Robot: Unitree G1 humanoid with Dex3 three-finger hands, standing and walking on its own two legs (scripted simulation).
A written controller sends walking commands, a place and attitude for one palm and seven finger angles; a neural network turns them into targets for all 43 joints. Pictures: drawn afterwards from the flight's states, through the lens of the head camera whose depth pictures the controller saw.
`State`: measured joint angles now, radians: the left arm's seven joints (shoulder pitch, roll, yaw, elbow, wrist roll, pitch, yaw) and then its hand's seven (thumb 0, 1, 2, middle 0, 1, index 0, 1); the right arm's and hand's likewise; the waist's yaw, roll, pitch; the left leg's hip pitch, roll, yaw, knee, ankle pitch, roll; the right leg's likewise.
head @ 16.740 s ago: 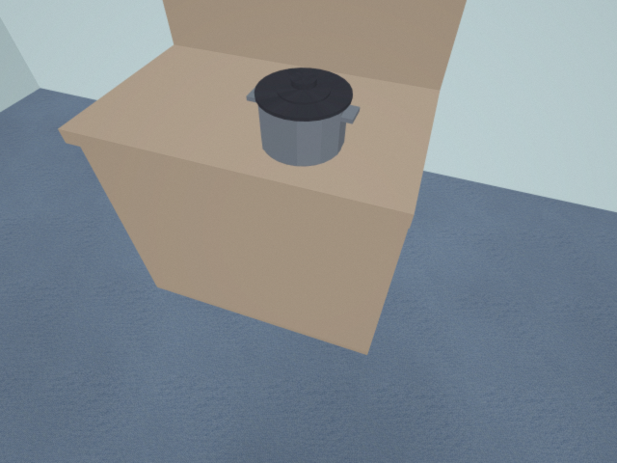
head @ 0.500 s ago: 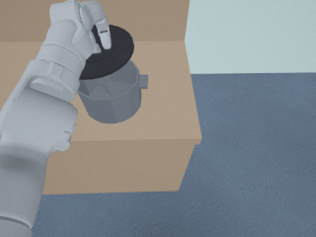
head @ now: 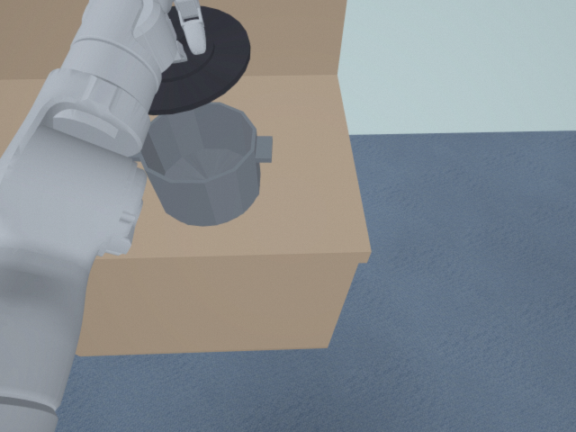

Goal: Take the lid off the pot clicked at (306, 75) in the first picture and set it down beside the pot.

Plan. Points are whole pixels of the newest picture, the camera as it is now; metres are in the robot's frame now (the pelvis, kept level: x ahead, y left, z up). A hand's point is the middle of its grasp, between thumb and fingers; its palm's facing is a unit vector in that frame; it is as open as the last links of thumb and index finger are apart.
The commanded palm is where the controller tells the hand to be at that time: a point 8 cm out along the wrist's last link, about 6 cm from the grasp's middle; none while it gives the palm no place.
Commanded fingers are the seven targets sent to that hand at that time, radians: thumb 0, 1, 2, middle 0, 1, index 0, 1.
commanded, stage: lift the lid straight up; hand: left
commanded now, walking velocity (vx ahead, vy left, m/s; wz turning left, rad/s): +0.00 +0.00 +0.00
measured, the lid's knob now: (166, 37) +0.56 +0.11 +0.24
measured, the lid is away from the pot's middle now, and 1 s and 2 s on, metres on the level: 0.01 0.08 0.20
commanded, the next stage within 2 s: move the lid sideways beside the pot in 0.20 s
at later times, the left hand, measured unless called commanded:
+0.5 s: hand (177, 36) +0.52 +0.09 +0.26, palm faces -0.27 -0.12 -0.96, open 4.9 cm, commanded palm +0.54 +0.11 +0.33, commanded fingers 0.00 0.68 0.96 -0.58 -1.08 -0.96 -1.19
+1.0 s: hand (104, 52) +0.52 +0.17 +0.25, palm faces -0.29 -0.11 -0.95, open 4.9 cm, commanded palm +0.54 +0.18 +0.33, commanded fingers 0.00 0.68 0.96 -0.58 -1.08 -0.96 -1.19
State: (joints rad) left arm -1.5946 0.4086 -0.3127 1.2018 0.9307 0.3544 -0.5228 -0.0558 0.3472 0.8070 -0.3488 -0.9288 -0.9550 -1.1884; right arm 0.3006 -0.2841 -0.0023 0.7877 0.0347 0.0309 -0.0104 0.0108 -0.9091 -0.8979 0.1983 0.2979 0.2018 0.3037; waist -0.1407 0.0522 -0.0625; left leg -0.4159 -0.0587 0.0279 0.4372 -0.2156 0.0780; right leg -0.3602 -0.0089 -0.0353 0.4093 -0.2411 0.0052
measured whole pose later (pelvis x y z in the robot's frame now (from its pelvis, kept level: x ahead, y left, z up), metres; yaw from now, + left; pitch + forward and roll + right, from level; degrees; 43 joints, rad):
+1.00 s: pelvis +0.00 -0.01 +0.00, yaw +0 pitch +10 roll -1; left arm -1.48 0.58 -0.30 1.09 0.94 0.26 -0.57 -0.06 0.35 0.81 -0.35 -0.93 -0.96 -1.19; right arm 0.23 -0.30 0.01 0.76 0.06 0.11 -0.02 0.01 -0.91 -0.90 0.20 0.30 0.20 0.30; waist -0.13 0.03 -0.04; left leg -0.39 -0.04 0.01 0.45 -0.23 0.07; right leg -0.31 0.01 -0.05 0.38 -0.24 -0.01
